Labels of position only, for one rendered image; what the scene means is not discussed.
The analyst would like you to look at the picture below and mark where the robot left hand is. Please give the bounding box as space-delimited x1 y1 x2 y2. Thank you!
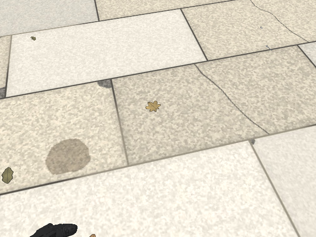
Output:
30 223 78 237

